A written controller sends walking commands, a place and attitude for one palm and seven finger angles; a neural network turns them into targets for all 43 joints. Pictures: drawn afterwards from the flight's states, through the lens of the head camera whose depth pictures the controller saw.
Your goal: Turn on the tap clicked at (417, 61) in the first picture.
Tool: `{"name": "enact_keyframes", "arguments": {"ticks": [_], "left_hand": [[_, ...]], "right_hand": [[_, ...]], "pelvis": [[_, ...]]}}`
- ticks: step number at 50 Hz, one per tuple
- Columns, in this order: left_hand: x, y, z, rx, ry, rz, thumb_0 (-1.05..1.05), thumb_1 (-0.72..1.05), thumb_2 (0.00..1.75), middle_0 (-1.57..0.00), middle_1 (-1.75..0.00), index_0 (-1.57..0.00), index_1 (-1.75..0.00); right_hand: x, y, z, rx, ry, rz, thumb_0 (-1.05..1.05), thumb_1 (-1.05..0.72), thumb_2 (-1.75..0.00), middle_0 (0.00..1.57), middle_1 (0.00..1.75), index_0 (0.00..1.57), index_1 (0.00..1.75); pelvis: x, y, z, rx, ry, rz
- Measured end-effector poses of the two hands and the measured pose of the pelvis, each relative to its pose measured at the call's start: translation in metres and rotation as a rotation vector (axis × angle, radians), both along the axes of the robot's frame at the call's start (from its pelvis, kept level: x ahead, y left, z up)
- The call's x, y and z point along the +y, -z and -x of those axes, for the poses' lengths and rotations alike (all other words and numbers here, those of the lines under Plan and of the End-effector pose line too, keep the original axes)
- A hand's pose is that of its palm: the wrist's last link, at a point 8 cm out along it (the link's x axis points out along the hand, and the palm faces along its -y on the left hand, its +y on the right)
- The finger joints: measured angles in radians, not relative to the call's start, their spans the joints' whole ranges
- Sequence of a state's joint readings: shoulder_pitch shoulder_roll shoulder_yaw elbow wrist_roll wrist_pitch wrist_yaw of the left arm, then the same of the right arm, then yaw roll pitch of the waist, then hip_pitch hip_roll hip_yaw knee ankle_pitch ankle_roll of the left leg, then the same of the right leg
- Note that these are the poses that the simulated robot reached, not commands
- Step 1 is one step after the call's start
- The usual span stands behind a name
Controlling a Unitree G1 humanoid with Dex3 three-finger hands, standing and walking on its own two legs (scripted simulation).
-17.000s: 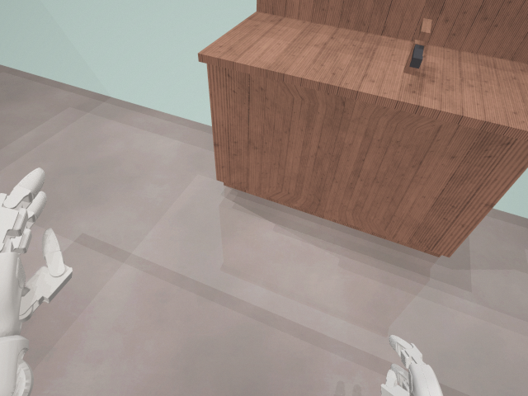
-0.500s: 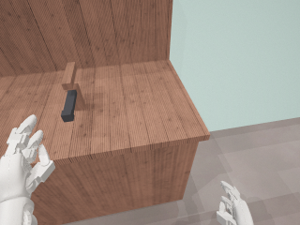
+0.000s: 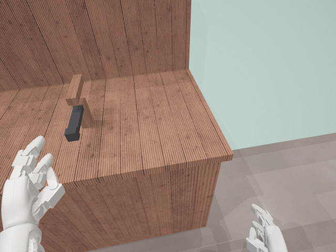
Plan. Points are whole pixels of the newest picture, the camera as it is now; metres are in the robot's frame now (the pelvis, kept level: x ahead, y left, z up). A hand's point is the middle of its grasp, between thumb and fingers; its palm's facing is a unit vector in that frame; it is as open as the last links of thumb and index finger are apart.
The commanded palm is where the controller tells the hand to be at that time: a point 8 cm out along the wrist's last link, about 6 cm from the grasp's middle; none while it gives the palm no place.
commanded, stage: turn the palm inward beside the body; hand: left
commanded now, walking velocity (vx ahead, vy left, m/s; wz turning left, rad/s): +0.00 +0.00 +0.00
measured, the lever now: (72, 134) +0.37 +0.32 +0.09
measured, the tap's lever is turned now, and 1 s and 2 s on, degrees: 0 0 0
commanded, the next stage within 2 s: reach beside the lever's end, fingers flat in 0.20 s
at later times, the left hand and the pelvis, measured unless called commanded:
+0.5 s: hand (67, 184) +0.19 +0.22 +0.14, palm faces +0.50 -0.86 -0.13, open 7.4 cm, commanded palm +0.15 +0.27 +0.15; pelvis +0.00 -0.02 +0.00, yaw +0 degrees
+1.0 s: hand (59, 167) +0.24 +0.26 +0.13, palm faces +0.51 -0.85 -0.11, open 7.5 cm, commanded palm +0.20 +0.31 +0.13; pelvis +0.00 -0.01 +0.00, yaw -1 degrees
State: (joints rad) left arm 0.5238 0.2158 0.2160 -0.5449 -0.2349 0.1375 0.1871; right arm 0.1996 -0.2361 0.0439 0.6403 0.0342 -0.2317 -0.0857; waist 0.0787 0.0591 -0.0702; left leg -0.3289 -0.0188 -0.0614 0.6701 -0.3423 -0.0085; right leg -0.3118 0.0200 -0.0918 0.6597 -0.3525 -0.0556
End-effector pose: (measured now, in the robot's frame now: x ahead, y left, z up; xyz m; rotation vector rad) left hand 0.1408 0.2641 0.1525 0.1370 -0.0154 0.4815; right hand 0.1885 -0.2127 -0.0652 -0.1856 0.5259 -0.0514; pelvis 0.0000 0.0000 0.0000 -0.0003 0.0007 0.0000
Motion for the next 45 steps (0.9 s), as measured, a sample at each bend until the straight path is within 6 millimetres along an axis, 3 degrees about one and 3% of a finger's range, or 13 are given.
{"name": "enact_keyframes", "arguments": {"ticks": [20,32,45], "left_hand": [[-0.016,-0.001,-0.005,-0.007,-0.009,-0.010,0.02,0.90,0.90,-0.20,-0.30,-0.20,-0.30],[0.003,0.006,-0.017,-0.002,-0.054,-0.007,0.02,0.90,0.90,-0.20,-0.30,-0.20,-0.30],[0.028,0.014,-0.041,0.011,-0.061,0.015,0.02,0.90,0.90,-0.20,-0.29,-0.20,-0.29]], "right_hand": [[-0.022,0.004,-0.004,0.006,0.010,-0.005,0.02,-0.90,-0.90,0.20,0.30,0.20,0.30],[-0.029,0.010,0.006,0.042,0.034,0.003,0.02,-0.90,-0.90,0.20,0.30,0.20,0.30],[-0.030,0.011,0.017,0.073,0.082,0.017,0.02,-0.90,-0.90,0.20,0.30,0.20,0.30]], "pelvis": [[-0.017,0.000,-0.006,0.004,-0.003,-0.009],[-0.021,0.000,0.001,0.005,-0.004,-0.008],[-0.012,-0.002,0.001,0.017,0.009,-0.005]]}}
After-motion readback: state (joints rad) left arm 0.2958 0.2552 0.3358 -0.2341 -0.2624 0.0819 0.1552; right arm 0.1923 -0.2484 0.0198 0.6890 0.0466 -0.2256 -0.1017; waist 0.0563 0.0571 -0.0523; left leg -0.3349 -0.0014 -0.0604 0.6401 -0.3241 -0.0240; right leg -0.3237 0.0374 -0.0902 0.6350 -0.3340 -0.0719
